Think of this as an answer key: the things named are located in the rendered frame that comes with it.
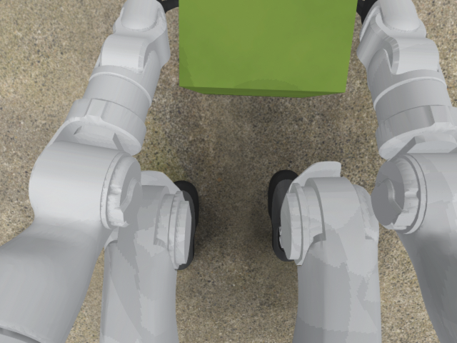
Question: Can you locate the left robot thigh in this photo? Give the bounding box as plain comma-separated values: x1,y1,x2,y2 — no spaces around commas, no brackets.
99,185,191,343

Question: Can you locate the right robot forearm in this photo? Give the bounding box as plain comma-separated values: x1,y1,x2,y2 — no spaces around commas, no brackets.
356,0,457,160

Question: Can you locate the right robot thigh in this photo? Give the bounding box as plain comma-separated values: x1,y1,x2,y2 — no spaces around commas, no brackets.
281,177,382,343

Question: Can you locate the robot right hand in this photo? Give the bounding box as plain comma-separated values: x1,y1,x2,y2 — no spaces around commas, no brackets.
356,0,378,25

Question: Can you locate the right robot upper arm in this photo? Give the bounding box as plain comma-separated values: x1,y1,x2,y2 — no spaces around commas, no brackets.
371,153,457,343

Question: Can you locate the carton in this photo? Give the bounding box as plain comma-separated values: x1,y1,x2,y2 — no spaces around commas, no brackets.
179,0,358,98

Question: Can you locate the left robot upper arm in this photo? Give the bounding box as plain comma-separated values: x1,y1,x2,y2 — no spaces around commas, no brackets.
0,141,143,343

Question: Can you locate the left robot forearm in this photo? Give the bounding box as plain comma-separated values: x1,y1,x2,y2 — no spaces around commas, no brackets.
29,0,171,208

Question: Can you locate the robot thigh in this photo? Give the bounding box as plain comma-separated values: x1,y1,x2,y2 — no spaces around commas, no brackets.
99,185,191,343
281,177,382,343

